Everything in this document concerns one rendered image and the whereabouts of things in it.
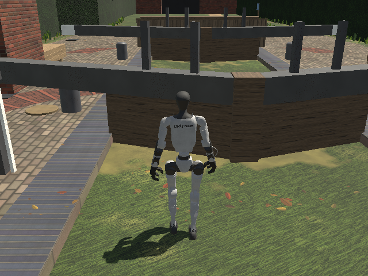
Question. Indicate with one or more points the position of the right robot foot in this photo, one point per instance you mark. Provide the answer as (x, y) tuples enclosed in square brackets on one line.
[(193, 235)]

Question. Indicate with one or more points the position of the right robot hand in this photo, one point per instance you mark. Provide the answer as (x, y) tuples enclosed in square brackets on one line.
[(210, 164)]

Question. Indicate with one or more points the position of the left robot upper arm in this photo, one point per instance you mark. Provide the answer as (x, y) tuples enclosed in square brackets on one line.
[(163, 131)]

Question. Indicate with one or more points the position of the robot right forearm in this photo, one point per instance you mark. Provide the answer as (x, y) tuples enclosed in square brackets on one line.
[(209, 152)]

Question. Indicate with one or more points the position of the right robot upper arm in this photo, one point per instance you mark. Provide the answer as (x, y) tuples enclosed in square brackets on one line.
[(203, 130)]

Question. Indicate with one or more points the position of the robot torso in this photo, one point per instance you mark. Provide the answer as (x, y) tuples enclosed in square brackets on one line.
[(183, 137)]

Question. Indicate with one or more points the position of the robot left forearm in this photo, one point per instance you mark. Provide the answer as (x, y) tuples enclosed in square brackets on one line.
[(157, 156)]

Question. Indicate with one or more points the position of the left robot hand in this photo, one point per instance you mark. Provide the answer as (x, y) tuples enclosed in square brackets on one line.
[(153, 172)]

